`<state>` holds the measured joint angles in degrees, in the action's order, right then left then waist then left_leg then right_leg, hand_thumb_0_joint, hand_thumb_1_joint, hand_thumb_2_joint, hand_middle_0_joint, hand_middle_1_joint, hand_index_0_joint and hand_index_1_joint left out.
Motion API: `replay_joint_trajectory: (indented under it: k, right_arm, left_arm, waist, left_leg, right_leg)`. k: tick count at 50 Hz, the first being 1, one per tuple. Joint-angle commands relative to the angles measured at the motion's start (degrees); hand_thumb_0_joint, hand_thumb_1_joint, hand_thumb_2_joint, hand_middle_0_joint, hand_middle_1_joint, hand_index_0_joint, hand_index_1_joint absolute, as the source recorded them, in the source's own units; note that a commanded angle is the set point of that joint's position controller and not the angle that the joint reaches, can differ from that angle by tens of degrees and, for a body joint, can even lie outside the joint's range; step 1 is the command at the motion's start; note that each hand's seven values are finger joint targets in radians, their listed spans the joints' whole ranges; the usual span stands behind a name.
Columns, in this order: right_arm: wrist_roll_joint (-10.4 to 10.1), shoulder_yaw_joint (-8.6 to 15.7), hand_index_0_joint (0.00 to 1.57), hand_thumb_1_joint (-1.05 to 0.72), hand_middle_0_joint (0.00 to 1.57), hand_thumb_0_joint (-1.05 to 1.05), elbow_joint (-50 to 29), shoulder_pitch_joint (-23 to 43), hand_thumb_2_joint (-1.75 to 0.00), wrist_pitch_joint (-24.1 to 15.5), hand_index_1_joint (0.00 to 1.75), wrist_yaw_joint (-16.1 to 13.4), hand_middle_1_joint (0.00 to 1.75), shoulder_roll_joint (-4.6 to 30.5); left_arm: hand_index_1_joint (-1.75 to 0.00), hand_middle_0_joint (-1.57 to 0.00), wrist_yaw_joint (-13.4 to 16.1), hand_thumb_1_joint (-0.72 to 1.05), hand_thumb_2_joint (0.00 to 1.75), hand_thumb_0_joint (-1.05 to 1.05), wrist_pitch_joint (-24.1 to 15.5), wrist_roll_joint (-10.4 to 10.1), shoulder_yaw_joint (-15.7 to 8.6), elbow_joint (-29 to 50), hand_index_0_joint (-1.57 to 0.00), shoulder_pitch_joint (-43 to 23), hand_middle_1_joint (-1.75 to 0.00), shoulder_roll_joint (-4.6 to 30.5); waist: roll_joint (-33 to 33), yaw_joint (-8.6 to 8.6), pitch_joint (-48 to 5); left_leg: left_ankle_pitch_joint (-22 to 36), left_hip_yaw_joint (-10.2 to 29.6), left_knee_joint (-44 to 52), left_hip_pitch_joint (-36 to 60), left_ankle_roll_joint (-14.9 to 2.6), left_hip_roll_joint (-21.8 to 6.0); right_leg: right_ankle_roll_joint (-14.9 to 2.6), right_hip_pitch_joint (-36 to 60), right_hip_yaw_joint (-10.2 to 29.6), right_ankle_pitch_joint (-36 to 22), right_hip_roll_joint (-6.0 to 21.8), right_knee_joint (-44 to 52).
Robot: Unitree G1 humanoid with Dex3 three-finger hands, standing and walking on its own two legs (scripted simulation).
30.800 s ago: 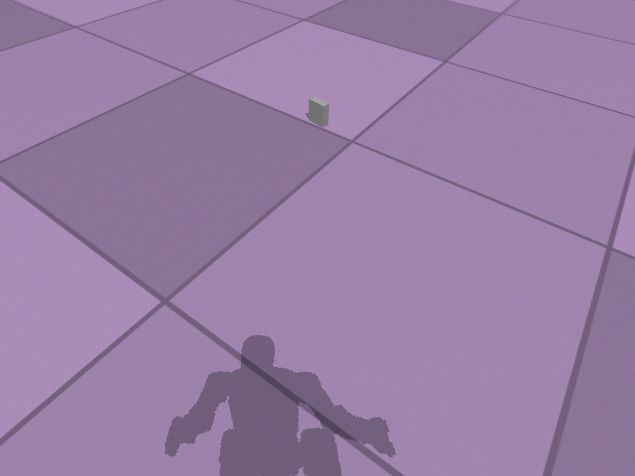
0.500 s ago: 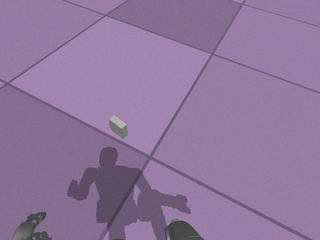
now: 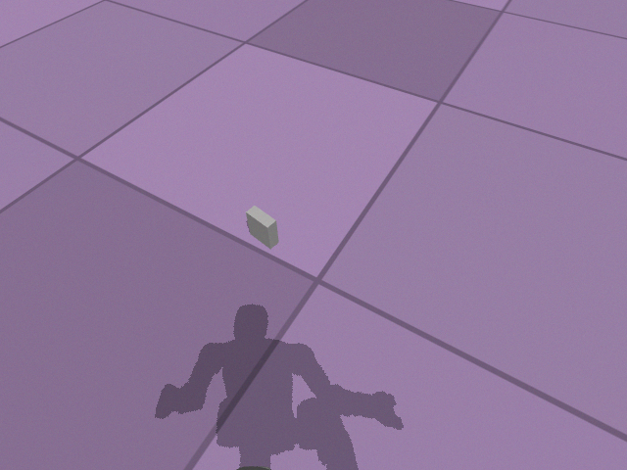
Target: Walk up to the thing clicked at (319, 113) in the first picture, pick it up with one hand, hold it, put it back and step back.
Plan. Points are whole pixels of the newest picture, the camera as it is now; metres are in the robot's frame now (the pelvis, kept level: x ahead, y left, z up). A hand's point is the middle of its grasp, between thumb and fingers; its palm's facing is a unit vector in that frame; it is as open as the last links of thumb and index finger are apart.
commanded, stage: step back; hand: left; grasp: from the side
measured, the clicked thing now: (262, 227) +1.03 +0.22 -0.69
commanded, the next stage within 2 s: stand in 0.96 s
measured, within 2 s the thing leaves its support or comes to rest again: neither
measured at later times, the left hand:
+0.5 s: hand out of the picture +0.01 +0.27 -0.14, palm faces +0.03 -0.93 -0.36, open 7.4 cm
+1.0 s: hand out of the picture +0.12 +0.28 -0.14, palm faces +0.01 -0.93 -0.36, open 7.4 cm
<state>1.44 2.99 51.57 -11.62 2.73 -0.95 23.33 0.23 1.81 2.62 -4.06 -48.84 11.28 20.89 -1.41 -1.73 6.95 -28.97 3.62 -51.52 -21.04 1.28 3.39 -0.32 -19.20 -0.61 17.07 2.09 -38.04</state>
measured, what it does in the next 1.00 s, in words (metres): steps on the spot: left foot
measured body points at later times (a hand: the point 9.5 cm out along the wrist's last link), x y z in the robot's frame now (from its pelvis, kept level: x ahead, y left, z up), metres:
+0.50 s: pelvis -0.04 +0.00 +0.01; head -0.03 +0.00 +0.46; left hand +0.01 +0.31 -0.11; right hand +0.05 -0.31 -0.12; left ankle -0.02 +0.12 -0.71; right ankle -0.02 -0.13 -0.72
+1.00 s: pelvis +0.01 +0.02 +0.01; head +0.02 +0.02 +0.46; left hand +0.12 +0.32 -0.11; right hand +0.11 -0.28 -0.11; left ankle -0.01 +0.13 -0.72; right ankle -0.02 -0.12 -0.72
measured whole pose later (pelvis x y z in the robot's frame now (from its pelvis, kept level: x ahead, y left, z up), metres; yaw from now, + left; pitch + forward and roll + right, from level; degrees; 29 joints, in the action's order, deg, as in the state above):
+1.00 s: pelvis +0.01 +0.02 +0.01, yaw +0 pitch -2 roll +0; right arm 1.1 2.3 61.0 -4.4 -1.1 0.0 19.3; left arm 0.3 -1.3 0.1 -1.6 -60.5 3.9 21.1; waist -0.1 -0.4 3.9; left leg -18.4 0.2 -31.9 -11.4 -0.6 0.1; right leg 1.5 -9.3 0.5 18.7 1.2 -30.0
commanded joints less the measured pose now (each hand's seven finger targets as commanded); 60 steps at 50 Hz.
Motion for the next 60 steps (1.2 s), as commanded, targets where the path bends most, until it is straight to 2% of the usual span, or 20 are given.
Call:
replay_joint_trajectory:
  k: [1, 2, 3, 4, 5, 7, 12, 15, 16, 18, 19, 23, 26, 28, 30, 34, 37, 47, 54, 60]
  right_arm:
    - [0.18, 3.22, 0.20, -0.90, 0.20, 0.00, -1.35, -2.37, -0.90, -2.70, 0.30, 0.20, 0.30, 8.37]
    - [0.88, 3.66, 0.20, -0.90, 0.20, 0.00, -0.43, -3.04, -0.90, -3.17, 0.30, 0.08, 0.30, 9.19]
    - [1.61, 4.09, 0.20, -0.90, 0.20, 0.00, -0.58, -2.13, -0.90, -3.71, 0.30, 0.01, 0.30, 11.86]
    - [1.44, 4.54, 0.20, -0.90, 0.20, 0.00, -2.13, 1.61, -0.90, -3.84, 0.30, 0.36, 0.30, 17.90]
    - [1.26, 4.45, 0.20, -0.90, 0.20, 0.00, -2.39, 4.00, -0.90, -4.27, 0.30, 0.51, 0.30, 16.45]
    - [1.43, 2.58, 0.20, -0.90, 0.20, 0.00, -2.00, 6.44, -0.90, -5.27, 0.30, 0.10, 0.30, 11.27]
    - [1.72, 3.64, 0.20, -0.90, 0.20, 0.00, -1.21, 4.35, -0.90, -4.66, 0.30, 0.82, 0.30, 11.63]
    - [0.68, 3.17, 0.20, -0.90, 0.20, 0.00, -1.14, 5.70, -0.90, -3.59, 0.30, 1.21, 0.30, 10.18]
    - [0.12, 2.54, 0.20, -0.90, 0.20, 0.00, -1.51, 5.41, -0.90, -3.50, 0.30, 1.24, 0.30, 7.88]
    - [-0.06, 2.57, 0.20, -0.90, 0.20, 0.00, -1.20, 6.59, -0.90, -3.26, 0.30, 1.04, 0.30, 7.47]
    - [0.16, 3.03, 0.20, -0.90, 0.20, 0.00, -0.50, 4.46, -0.90, -3.46, 0.30, 1.17, 0.30, 8.81]
    - [0.19, 2.37, 0.20, -0.90, 0.20, 0.00, 1.59, 2.39, -0.90, -4.75, 0.30, 1.63, 0.30, 7.16]
    - [0.65, 3.27, 0.20, -0.90, 0.20, 0.00, 3.88, -0.60, -0.90, -5.07, 0.30, 1.38, 0.30, 7.32]
    - [1.27, 3.75, 0.20, -0.90, 0.20, 0.00, 3.30, 0.76, -0.90, -5.70, 0.30, 0.77, 0.30, 10.77]
    - [0.56, 3.80, 0.20, -0.90, 0.20, 0.00, 2.20, 5.54, -0.90, -5.50, 0.30, 1.00, 0.30, 13.26]
    - [-0.10, 2.06, 0.20, -0.90, 0.20, 0.00, 3.01, 7.63, -0.90, -5.46, 0.30, 0.91, 0.30, 8.68]
    - [-0.26, 2.07, 0.20, -0.90, 0.20, 0.00, 4.14, 5.57, -0.90, -5.25, 0.30, 0.53, 0.30, 8.33]
    - [-0.38, 2.28, 0.20, -0.90, 0.20, 0.00, 5.76, 7.96, -0.90, -4.78, 0.30, 0.36, 0.30, 8.29]
    - [-1.27, 0.71, 0.20, -0.90, 0.20, 0.00, 7.31, 9.54, -0.90, -4.93, 0.30, 0.01, 0.30, 8.70]
    - [-1.31, 0.04, 0.20, -0.90, 0.20, 0.00, 7.76, 12.16, -0.90, -4.69, 0.30, 0.23, 0.30, 8.07]
  left_arm:
    - [-0.30, -0.20, 0.72, 0.90, 0.90, 0.00, -1.06, -0.34, -3.60, 4.02, -0.20, -3.43, -0.30, 16.17]
    - [-0.30, -0.20, 0.52, 0.90, 0.90, 0.00, -0.83, -0.47, -2.26, 3.62, -0.20, -0.71, -0.30, 12.87]
    - [-0.30, -0.20, 0.10, 0.90, 0.90, 0.00, -0.86, -1.18, -1.09, 3.28, -0.20, 0.55, -0.30, 8.77]
    - [-0.30, -0.20, 0.69, 0.90, 0.90, 0.00, -1.06, -1.52, -2.26, 2.73, -0.20, -3.84, -0.30, 12.63]
    - [-0.30, -0.20, 0.49, 0.90, 0.90, 0.00, -1.32, -0.96, -2.94, 2.13, -0.20, -5.91, -0.30, 14.95]
    - [-0.30, -0.20, -0.38, 0.90, 0.90, 0.00, -1.53, -2.03, -2.37, -0.29, -0.20, -2.72, -0.30, 12.46]
    - [-0.30, -0.20, -1.08, 0.90, 0.90, 0.00, -2.61, -1.12, -2.13, -2.31, -0.20, -2.18, -0.30, 11.72]
    - [-0.30, -0.20, -0.27, 0.90, 0.90, 0.00, -4.12, -0.75, -2.00, -5.34, -0.20, 1.55, -0.30, 10.24]
    - [-0.30, -0.20, 0.09, 0.90, 0.90, 0.00, -4.55, -0.32, -2.69, -6.17, -0.20, 2.85, -0.30, 12.25]
    - [-0.30, -0.20, 0.09, 0.90, 0.90, 0.00, -4.72, 0.19, -3.58, -5.50, -0.20, 1.34, -0.30, 18.61]
    - [-0.30, -0.20, 0.12, 0.90, 0.90, 0.00, -4.99, 0.08, -3.64, -3.69, -0.20, -2.45, -0.30, 18.29]
    - [-0.30, -0.20, 0.20, 0.90, 0.90, 0.00, -5.48, -0.49, -2.72, -4.31, -0.20, -2.64, -0.30, 15.08]
    - [-0.30, -0.20, -0.35, 0.90, 0.90, 0.00, -4.26, -0.80, -1.27, -3.56, -0.20, -5.43, -0.30, 12.98]
    - [-0.30, -0.20, -0.57, 0.90, 0.90, 0.00, -3.74, -1.85, 0.32, -3.80, -0.20, -4.84, -0.30, 8.16]
    - [-0.30, -0.20, -0.27, 0.90, 0.90, 0.00, -3.70, -1.66, -0.93, -5.40, -0.20, -3.87, -0.30, 12.10]
    - [-0.30, -0.20, 0.26, 0.90, 0.90, 0.00, -5.27, -1.67, -0.93, -7.88, -0.20, -1.54, -0.30, 12.00]
    - [-0.30, -0.20, 0.49, 0.90, 0.90, 0.00, -5.24, -1.89, -1.07, -7.51, -0.20, -4.50, -0.30, 14.22]
    - [-0.30, -0.20, 1.12, 0.90, 0.90, 0.00, -4.48, -1.93, -0.50, -7.95, -0.20, -8.10, -0.30, 13.02]
    - [-0.30, -0.20, 1.10, 0.90, 0.90, 0.00, -3.81, -2.53, 1.21, -9.98, -0.20, -9.01, -0.30, 10.89]
    - [-0.30, -0.20, 0.71, 0.90, 0.90, 0.00, -3.51, -2.28, 1.50, -11.38, -0.20, -10.56, -0.30, 10.76]
  waist:
    - [11.37, 1.37, -7.22]
    - [5.70, 1.38, -8.23]
    - [-6.31, 0.77, -8.36]
    - [-8.89, 2.75, -5.27]
    - [-4.06, 2.45, -1.38]
    - [-1.98, 0.07, -1.20]
    - [-8.02, 2.52, -2.52]
    - [-5.27, -0.32, -4.31]
    - [-0.63, -0.91, -5.76]
    - [10.55, -1.41, -1.80]
    - [7.98, 0.12, 0.34]
    - [10.00, 0.29, -3.82]
    - [7.72, 2.93, -5.57]
    - [-4.92, 2.46, -6.51]
    - [-2.39, 0.81, -3.74]
    - [-3.98, -0.90, -9.38]
    - [0.21, 1.13, -9.68]
    - [2.65, 1.07, -10.20]
    - [0.64, 1.66, -13.64]
    - [0.24, 1.68, -10.12]
  left_leg:
    - [7.57, -4.23, 27.09, 11.60, -2.64, -1.46]
    - [7.33, 1.37, 31.06, 18.12, -3.36, -3.18]
    - [-6.46, 20.35, 37.13, 20.06, -6.98, -14.53]
    - [-18.59, 29.75, 40.06, 5.00, -13.60, -23.38]
    - [-18.91, 28.41, 40.89, -2.68, -14.12, -22.88]
    - [-4.78, 16.67, 37.18, 2.67, -9.05, -15.33]
    - [-6.71, 12.65, 36.59, 4.08, -9.69, -15.00]
    - [0.35, 6.66, 28.51, 1.57, -7.41, -12.44]
    - [0.91, 4.56, 24.08, -3.85, -4.85, -9.72]
    - [-3.05, 0.11, 6.22, -5.80, -1.55, -1.77]
    - [-0.53, 2.36, 4.19, -5.29, -1.24, -3.99]
    - [3.38, -0.60, 13.84, -0.70, -1.44, -4.86]
    - [12.43, -2.60, 26.01, 15.76, -1.96, -2.73]
    - [2.94, 17.26, 36.62, 15.74, -5.90, -15.60]
    - [-3.52, 19.63, 37.17, 4.54, -11.98, -20.35]
    - [28.87, 4.18, 25.28, 6.55, -4.44, -10.82]
    - [26.62, 0.54, 23.06, 8.07, -2.97, -7.80]
    - [32.56, 0.73, 22.20, 9.14, -4.84, -8.99]
    - [48.38, 1.96, 27.73, 18.89, -3.35, -10.91]
    - [35.91, 1.73, 33.14, 17.54, -2.56, -10.47]
  right_leg:
    - [-8.24, 1.02, 13.32, 5.89, 11.12, 10.57]
    - [-5.73, -4.61, 10.46, 6.92, 8.34, 4.28]
    - [-1.95, -13.48, 5.25, 12.90, 1.93, -4.31]
    - [-0.41, -10.50, 3.96, 17.39, 0.12, -10.93]
    - [-0.84, -5.64, 7.30, 15.36, 0.40, -14.88]
    - [-0.86, -6.04, 8.68, 7.14, -0.54, -14.54]
    - [-0.03, -0.30, 1.53, 10.48, -1.25, -1.40]
    - [-1.62, 12.26, -0.68, 1.13, -3.04, 17.28]
    - [-2.68, 18.11, 5.48, 1.10, -0.78, 16.94]
    - [-10.43, 6.04, 29.53, 32.06, 15.59, 27.62]
    - [-12.42, 3.38, 30.50, 31.33, 17.89, 27.25]
    - [-9.13, 7.22, 18.06, 9.02, 12.70, 22.06]
    - [-5.47, -3.09, 8.95, 4.44, 7.76, 15.03]
    - [-1.22, -7.48, 2.12, 5.55, -0.01, 2.93]
    - [-1.19, 1.43, 2.22, 10.38, 0.18, -0.47]
    - [-2.22, 13.62, 5.35, -11.97, 2.35, 13.80]
    - [-3.87, 13.44, 8.43, -17.19, 6.00, 11.82]
    - [-3.13, 13.80, 5.06, -20.28, 4.47, 8.99]
    - [-0.68, 17.15, 4.10, -30.36, 4.59, 14.14]
    - [-0.04, 16.39, 4.41, -19.71, 4.54, 19.48]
